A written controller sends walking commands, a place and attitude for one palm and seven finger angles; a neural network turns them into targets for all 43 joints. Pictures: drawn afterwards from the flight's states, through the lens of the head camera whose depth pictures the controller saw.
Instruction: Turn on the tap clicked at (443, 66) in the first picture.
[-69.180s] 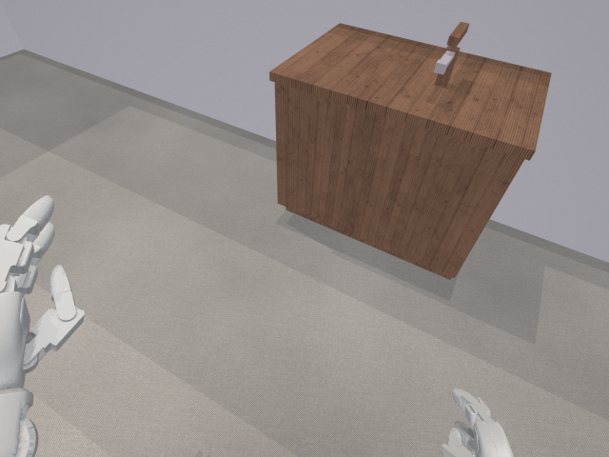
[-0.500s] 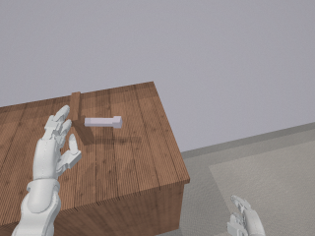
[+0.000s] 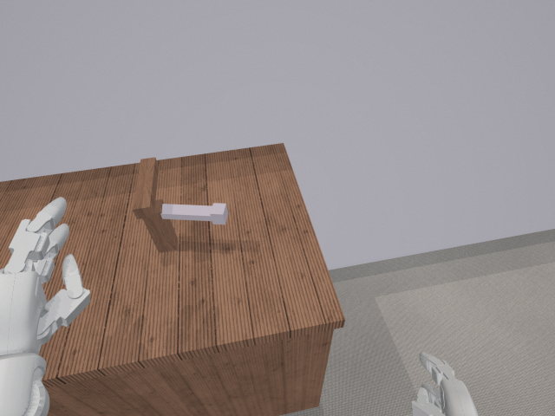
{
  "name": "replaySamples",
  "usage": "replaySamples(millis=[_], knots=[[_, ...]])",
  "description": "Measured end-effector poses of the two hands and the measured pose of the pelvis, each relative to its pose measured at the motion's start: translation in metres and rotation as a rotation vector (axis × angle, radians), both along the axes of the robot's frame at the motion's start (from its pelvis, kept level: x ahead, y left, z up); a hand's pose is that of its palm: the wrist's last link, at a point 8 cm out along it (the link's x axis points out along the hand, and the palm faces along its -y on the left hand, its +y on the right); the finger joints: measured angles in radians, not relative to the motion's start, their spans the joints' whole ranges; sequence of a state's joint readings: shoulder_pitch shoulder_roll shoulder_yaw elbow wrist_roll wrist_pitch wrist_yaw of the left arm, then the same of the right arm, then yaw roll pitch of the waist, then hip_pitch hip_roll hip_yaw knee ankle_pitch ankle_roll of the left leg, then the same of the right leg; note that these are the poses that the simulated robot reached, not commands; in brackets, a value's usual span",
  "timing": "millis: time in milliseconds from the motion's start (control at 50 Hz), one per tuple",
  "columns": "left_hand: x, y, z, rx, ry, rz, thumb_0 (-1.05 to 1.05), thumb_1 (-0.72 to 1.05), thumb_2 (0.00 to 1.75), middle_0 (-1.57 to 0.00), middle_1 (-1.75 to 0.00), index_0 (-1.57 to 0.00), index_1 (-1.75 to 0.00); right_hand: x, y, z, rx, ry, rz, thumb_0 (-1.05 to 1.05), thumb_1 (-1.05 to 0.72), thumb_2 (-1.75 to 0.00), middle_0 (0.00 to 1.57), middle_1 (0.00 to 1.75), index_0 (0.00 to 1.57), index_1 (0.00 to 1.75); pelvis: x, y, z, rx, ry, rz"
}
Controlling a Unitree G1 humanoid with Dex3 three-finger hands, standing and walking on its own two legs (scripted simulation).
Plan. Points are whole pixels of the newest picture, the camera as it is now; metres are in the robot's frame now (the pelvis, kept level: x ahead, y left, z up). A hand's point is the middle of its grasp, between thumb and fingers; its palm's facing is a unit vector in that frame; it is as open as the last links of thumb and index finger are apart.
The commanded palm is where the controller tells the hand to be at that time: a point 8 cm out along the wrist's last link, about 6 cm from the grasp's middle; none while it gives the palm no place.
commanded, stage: draw the hand back beside the body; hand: left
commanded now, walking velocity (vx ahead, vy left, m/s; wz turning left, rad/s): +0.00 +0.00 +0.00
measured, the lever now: (219, 213) +0.44 +0.17 +0.03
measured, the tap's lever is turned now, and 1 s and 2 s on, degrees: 74 74 74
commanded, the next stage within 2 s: step back with the hand held close in 0.18 s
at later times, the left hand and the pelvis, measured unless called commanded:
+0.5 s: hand (88, 288) +0.20 +0.24 +0.16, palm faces +0.36 -0.83 -0.42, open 7.4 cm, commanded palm +0.15 +0.27 +0.17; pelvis -0.02 +0.00 +0.00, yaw -1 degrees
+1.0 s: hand (32, 356) +0.13 +0.26 +0.15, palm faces +0.36 -0.81 -0.47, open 7.4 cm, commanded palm +0.08 +0.30 +0.17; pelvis -0.08 +0.02 -0.01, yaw +1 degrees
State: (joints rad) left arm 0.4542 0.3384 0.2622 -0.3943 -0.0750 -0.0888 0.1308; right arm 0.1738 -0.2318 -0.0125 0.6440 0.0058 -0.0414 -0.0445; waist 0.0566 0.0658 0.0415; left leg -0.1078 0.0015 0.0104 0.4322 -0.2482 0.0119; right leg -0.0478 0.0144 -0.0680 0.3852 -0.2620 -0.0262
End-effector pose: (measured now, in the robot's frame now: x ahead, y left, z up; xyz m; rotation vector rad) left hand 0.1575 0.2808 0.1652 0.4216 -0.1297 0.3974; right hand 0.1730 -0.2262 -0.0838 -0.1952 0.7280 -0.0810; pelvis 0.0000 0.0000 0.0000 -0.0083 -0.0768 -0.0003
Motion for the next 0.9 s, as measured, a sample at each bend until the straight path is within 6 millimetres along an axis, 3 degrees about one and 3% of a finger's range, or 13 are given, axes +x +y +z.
replaySamples(millis=[320,440,520,620,900], knots=[[-0.001,-0.010,-0.001,-0.007,-0.003,-0.012,0.01,0.89,0.90,-0.20,-0.30,-0.21,-0.31,-0.001,-0.002,-0.001,0.012,-0.010,0.006,0.01,-0.91,-0.90,0.20,0.30,0.20,0.29,-0.004,-0.006,-0.001,0.001,-0.002,0.005],[0.005,-0.004,0.021,0.073,-0.068,-0.040,0.01,0.89,0.90,-0.21,-0.30,-0.21,-0.31,-0.005,-0.004,-0.001,0.011,-0.006,-0.015,0.01,-0.91,-0.90,0.20,0.30,0.20,0.29,-0.012,-0.005,-0.002,-0.005,0.034,-0.011],[0.004,-0.007,0.009,0.068,-0.004,-0.078,0.01,0.89,0.90,-0.20,-0.30,-0.20,-0.31,-0.015,-0.008,0.000,0.011,-0.006,-0.057,0.01,-0.91,-0.90,0.20,0.30,0.20,0.29,-0.019,0.000,-0.002,0.000,0.060,-0.025],[-0.010,-0.009,-0.006,0.065,0.071,-0.121,0.01,0.89,0.90,-0.21,-0.30,-0.21,-0.31,-0.035,-0.010,0.000,-0.014,0.012,-0.090,0.01,-0.91,-0.90,0.20,0.30,0.20,0.29,-0.032,0.006,-0.004,0.002,0.077,-0.026],[-0.060,0.019,0.000,0.117,-0.010,-0.066,0.01,0.89,0.90,-0.21,-0.30,-0.21,-0.31,-0.087,0.008,-0.011,-0.043,0.040,-0.068,0.01,-0.91,-0.90,0.20,0.30,0.20,0.29,-0.073,0.020,-0.012,-0.019,0.095,-0.009]])
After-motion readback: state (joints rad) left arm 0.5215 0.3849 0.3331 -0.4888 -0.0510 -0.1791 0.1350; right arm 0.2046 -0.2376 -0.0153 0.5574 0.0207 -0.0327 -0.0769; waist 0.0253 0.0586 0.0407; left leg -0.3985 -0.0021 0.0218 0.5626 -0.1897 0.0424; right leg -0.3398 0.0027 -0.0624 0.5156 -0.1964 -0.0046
